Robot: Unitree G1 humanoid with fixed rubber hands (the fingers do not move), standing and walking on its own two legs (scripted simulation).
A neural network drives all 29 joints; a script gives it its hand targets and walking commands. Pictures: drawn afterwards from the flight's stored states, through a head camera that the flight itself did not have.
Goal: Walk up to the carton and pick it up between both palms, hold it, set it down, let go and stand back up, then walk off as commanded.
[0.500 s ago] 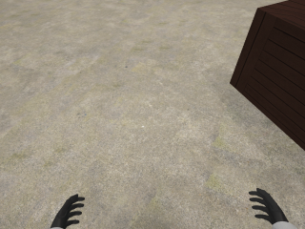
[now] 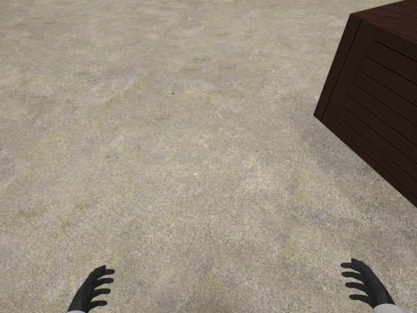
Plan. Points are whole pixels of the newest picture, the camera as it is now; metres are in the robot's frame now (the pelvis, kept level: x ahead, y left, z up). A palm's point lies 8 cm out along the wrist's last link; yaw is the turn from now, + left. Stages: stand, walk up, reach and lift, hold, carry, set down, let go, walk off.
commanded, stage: stand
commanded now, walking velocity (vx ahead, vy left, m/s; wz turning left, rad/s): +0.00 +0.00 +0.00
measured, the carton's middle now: out of the picture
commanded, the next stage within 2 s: none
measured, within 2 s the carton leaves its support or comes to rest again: neither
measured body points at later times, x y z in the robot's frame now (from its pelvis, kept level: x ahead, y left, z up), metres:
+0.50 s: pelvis +0.00 +0.00 +0.00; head +0.00 +0.00 +0.45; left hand +0.16 +0.28 -0.07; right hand +0.16 -0.29 -0.08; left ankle +0.01 +0.12 -0.72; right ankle +0.00 -0.12 -0.72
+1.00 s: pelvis -0.01 +0.00 +0.00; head +0.00 +0.00 +0.45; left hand +0.16 +0.28 -0.08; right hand +0.15 -0.29 -0.08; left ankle +0.01 +0.12 -0.72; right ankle +0.00 -0.12 -0.72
